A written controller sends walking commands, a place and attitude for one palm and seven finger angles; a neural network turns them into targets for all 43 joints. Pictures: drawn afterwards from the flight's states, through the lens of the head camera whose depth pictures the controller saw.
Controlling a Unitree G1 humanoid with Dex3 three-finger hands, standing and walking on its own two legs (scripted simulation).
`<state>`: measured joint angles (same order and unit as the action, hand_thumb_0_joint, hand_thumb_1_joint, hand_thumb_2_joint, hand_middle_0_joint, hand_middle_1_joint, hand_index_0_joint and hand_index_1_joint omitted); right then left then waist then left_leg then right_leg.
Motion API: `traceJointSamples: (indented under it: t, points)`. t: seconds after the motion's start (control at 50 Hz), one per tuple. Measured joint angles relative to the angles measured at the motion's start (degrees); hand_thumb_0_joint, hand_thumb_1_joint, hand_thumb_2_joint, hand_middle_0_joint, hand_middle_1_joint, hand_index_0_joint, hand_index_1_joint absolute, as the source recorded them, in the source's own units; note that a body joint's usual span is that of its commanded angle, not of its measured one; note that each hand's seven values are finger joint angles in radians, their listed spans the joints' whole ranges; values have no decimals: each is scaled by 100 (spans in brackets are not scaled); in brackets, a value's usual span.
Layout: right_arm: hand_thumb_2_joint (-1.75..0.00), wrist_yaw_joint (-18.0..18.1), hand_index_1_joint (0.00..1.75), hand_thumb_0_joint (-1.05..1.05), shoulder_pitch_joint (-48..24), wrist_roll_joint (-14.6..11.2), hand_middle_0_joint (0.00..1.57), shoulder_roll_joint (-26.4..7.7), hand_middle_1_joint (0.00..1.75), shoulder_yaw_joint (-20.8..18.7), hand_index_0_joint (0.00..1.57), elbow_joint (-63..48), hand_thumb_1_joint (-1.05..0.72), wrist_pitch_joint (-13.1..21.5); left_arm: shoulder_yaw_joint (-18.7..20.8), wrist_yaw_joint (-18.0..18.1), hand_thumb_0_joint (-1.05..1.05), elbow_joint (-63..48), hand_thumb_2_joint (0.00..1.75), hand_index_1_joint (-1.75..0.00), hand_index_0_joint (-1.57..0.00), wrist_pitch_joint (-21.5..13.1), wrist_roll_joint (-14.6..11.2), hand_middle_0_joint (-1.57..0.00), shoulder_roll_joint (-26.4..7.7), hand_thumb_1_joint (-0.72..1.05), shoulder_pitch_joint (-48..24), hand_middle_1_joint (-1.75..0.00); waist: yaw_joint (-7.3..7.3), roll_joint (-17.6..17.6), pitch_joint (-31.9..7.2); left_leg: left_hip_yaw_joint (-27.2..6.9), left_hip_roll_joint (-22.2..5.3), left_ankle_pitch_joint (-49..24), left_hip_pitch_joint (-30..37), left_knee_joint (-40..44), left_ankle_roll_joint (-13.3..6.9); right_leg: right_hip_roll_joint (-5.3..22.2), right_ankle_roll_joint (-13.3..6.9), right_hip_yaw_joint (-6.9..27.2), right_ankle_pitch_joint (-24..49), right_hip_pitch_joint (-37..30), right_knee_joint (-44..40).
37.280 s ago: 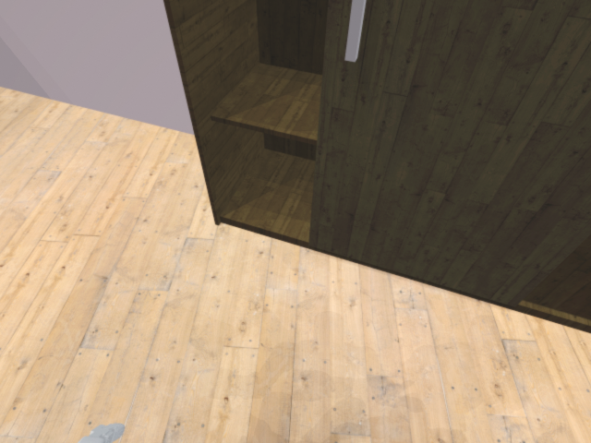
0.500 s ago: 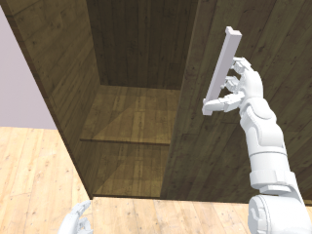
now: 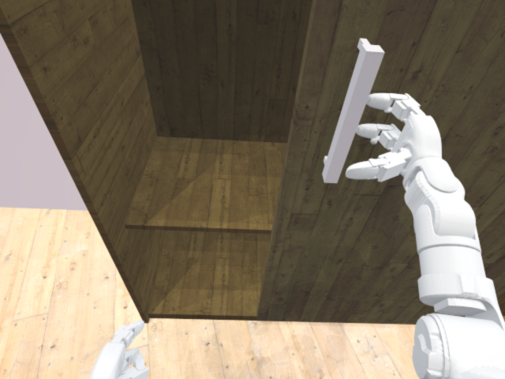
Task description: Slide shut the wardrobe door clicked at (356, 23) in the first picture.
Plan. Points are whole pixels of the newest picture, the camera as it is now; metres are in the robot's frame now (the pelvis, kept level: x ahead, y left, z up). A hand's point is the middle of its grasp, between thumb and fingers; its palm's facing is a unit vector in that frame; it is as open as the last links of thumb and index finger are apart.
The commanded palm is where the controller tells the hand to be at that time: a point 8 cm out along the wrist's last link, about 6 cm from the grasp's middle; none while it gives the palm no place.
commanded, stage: move the hooked fingers beside the handle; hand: right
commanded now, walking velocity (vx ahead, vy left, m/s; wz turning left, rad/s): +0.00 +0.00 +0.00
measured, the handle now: (344, 117) +0.48 -0.11 +0.21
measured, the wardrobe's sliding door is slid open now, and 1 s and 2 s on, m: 0.42 0.42 0.42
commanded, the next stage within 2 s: feel for the door with the fingertips in 1.54 s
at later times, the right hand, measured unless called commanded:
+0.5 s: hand (391, 142) +0.41 -0.17 +0.22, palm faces +0.00 +1.00 -0.02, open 14.0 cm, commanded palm +0.39 -0.22 +0.21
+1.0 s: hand (400, 145) +0.41 -0.18 +0.21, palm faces -0.01 +1.00 -0.02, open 14.0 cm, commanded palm +0.39 -0.23 +0.21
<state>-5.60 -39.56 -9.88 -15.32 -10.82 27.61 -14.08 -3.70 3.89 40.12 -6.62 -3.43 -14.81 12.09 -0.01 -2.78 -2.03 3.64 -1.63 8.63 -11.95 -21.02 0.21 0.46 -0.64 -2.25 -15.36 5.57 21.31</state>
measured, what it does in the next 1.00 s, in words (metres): stands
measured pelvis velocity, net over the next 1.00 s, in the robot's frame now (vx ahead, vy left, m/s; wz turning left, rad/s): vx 0.00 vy -0.01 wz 0.00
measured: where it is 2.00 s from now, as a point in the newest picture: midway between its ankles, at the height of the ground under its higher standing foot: outside the picture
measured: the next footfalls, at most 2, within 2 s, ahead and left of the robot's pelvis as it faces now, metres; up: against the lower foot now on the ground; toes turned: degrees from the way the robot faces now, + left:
none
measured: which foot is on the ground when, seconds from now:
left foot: down 0.00-1.00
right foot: down 0.00-1.00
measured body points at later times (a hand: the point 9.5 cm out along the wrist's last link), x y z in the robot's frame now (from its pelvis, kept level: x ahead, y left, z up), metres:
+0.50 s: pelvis +0.00 -0.01 +0.00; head -0.01 +0.01 +0.45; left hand +0.15 +0.23 -0.10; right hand +0.41 -0.22 +0.22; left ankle +0.03 +0.12 -0.74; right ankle -0.04 -0.11 -0.74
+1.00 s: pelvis +0.00 -0.01 +0.00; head -0.01 +0.01 +0.45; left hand +0.16 +0.23 -0.10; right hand +0.40 -0.24 +0.22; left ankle +0.03 +0.12 -0.74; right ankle -0.04 -0.11 -0.74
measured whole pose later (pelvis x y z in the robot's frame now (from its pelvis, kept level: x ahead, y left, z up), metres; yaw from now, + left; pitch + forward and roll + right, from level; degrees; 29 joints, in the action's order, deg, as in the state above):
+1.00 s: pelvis +0.00 -0.01 +0.00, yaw +0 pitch +0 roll +1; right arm -11.2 -36.7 -11.2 -19.1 -14.2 26.9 -11.9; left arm -3.7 3.6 39.5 -8.3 -3.5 -15.4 13.3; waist -0.1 -2.7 -2.6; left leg 3.7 -2.0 9.2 -12.2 -21.4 0.7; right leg 0.1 -1.0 -2.0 -16.1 6.2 22.2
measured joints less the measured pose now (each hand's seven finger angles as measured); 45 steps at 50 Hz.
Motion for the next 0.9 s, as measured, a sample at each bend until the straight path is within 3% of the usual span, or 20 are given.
traceJointSamples:
  t: [0.3, 0.9]
  points:
    - [-30, -170, 120, -1, 46, 12, 30, -92, 120, -196, 30, 135, 50, 173, -14, -57, 2, -37, 90, -29, -20, -70, 26, -20, 32, 91, 123, -30, -70, 11, -81, -72, -23, 10, -47, -20, 42, -32, -39, -66, -28, 12, 0]
    - [-30, -560, 120, -1, 244, -122, 30, -392, 120, -379, 30, 28, 50, 239, -7, -38, 2, -62, 90, -29, -20, -160, 2, -20, -42, 91, 127, -30, -22, 11, -77, -9, -35, 46, -35, -28, 50, -36, -42, 3, -69, 52, 62]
